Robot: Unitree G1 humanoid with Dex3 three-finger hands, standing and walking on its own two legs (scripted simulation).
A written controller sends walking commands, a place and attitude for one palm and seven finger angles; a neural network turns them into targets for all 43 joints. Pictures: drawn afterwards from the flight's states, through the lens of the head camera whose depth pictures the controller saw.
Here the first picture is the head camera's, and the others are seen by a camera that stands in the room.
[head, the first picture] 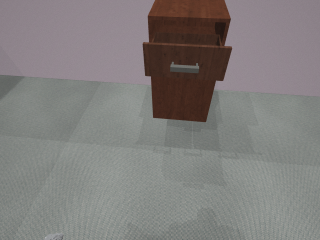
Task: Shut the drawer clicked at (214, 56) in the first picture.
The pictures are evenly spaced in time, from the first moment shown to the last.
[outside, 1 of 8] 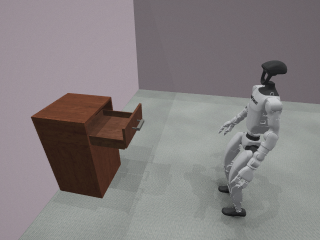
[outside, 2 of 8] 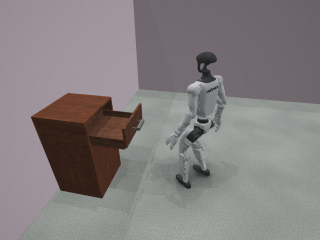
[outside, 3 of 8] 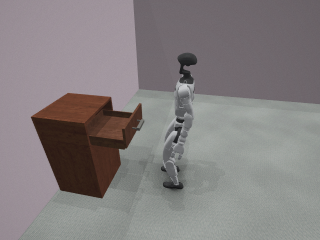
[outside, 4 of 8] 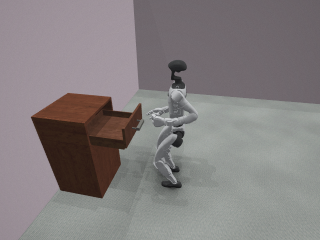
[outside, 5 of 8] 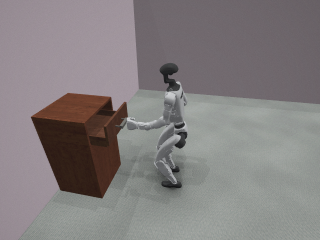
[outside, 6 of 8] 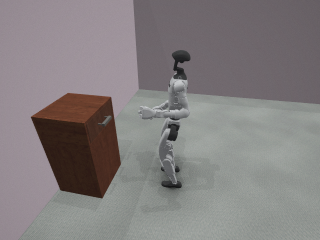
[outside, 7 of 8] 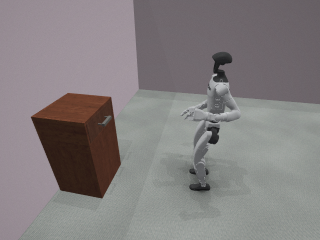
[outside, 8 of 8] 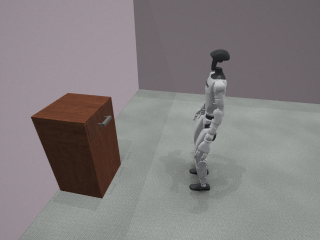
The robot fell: no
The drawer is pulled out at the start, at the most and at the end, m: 0.30 0.30 0.00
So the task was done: yes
